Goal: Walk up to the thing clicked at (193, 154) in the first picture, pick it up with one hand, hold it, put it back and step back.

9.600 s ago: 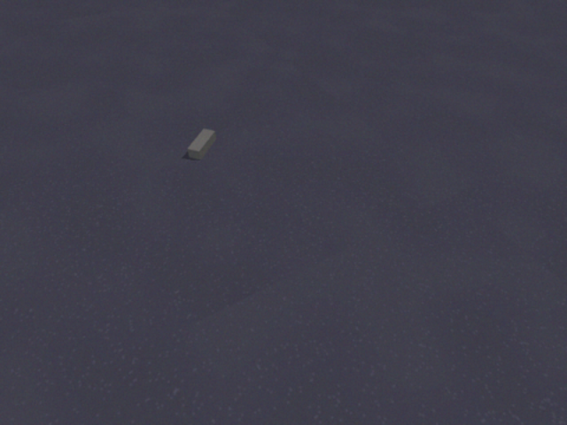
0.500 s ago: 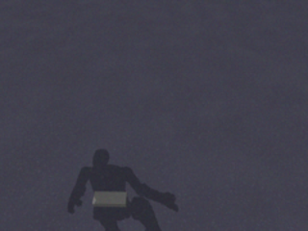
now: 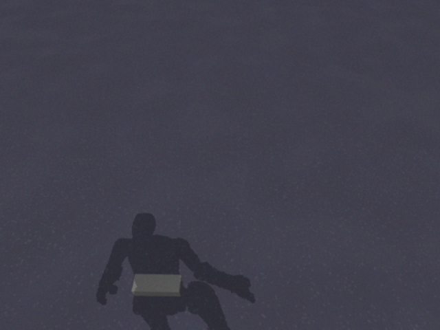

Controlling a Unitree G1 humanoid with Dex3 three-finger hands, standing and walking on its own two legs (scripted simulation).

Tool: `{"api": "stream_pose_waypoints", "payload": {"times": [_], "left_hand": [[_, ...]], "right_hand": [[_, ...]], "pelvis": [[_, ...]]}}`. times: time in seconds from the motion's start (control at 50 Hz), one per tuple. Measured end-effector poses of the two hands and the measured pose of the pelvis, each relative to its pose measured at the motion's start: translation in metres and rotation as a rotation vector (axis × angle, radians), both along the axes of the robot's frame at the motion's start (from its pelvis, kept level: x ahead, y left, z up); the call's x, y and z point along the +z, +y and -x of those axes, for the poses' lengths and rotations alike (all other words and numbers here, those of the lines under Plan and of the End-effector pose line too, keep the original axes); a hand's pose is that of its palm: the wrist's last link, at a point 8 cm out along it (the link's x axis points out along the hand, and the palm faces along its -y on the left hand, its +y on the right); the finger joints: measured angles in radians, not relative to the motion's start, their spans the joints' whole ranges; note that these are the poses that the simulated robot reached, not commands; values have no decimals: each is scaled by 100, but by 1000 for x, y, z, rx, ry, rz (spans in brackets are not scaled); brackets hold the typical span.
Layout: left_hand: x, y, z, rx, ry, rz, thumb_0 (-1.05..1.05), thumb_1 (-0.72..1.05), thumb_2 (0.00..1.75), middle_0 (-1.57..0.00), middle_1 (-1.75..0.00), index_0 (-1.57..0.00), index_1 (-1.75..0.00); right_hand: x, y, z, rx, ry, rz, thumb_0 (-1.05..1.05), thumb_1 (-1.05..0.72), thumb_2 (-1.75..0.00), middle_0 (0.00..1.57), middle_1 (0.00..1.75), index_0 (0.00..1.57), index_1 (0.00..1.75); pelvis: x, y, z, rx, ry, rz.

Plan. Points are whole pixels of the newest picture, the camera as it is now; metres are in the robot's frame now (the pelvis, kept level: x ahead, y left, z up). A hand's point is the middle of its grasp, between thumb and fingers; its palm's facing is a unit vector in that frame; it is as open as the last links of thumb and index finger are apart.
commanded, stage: stand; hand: left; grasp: from above
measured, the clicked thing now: (157, 285) +0.45 +0.25 -0.75
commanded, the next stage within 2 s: rise first in 0.38 s
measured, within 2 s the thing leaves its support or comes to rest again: neither
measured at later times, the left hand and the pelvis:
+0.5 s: hand out of the picture +0.07 +0.25 -0.16, palm faces -0.03 -0.94 -0.34, open 7.4 cm; pelvis +0.00 +0.00 +0.00, yaw +0 degrees
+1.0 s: hand out of the picture +0.14 +0.26 -0.21, palm faces -0.09 -0.92 -0.39, open 13.3 cm; pelvis -0.01 +0.01 -0.06, yaw -1 degrees
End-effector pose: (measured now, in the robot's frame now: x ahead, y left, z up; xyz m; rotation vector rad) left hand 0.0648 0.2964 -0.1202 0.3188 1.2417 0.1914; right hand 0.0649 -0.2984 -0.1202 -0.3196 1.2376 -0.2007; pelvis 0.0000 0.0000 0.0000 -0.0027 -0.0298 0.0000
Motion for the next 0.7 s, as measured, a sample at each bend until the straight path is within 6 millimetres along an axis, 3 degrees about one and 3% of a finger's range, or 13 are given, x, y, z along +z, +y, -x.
{"api": "stream_pose_waypoints", "payload": {"times": [0.5,0.6,0.7], "left_hand": [[0,1,2,5,7,-3,0,91,90,-21,-31,-20,-30],[-4,-4,-30,42,-98,14,1,80,94,-17,-41,-16,-41],[-14,-1,-71,-14,-145,17,1,55,98,-11,-66,-10,-65]], "right_hand": [[-1,2,0,1,5,-3,0,-90,-90,20,30,20,30],[-2,14,-11,-2,-110,-13,0,-90,-90,20,30,20,30],[-8,29,-14,-11,-171,-40,0,-89,-89,20,30,20,30]], "pelvis": [[0,1,-2,2,2,-1],[-7,0,8,13,61,1],[-20,-1,14,0,136,3]]}}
